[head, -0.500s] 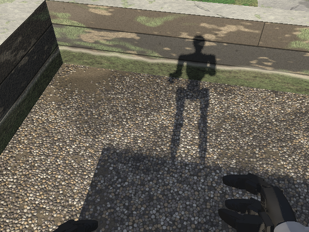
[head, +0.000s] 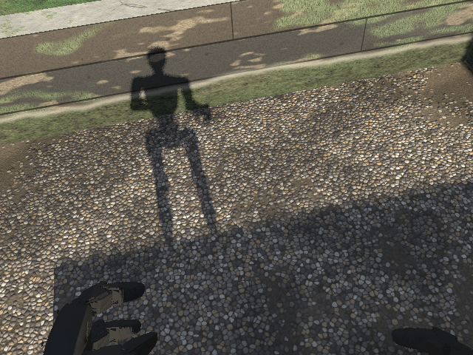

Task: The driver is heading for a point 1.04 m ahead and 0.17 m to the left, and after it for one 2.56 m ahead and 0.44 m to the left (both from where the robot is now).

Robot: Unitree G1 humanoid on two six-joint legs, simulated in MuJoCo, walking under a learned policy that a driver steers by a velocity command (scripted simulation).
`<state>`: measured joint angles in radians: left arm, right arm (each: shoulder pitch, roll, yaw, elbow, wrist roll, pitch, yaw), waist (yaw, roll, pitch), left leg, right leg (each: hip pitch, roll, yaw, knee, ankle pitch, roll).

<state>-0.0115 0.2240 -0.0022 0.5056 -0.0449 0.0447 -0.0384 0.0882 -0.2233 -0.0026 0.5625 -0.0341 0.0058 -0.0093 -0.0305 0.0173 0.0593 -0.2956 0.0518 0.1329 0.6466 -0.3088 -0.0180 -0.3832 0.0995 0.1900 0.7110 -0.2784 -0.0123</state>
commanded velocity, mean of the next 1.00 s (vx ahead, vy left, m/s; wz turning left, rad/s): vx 0.33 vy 0.00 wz -0.21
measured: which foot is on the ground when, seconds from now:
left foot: down 0.00-1.00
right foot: down 0.00-1.00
